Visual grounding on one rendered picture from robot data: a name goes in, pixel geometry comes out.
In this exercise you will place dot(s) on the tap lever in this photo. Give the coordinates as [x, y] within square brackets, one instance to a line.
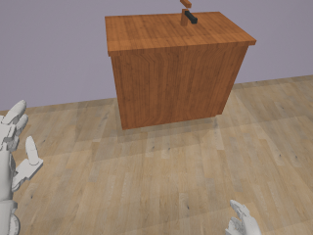
[194, 20]

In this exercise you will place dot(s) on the counter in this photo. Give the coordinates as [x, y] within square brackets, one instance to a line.
[167, 69]

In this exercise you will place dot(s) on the robot right hand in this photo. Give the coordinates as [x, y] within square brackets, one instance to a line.
[248, 225]

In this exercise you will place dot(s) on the left robot forearm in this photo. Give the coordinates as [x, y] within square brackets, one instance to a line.
[9, 222]

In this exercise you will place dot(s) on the robot left hand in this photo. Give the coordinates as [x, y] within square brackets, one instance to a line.
[11, 126]

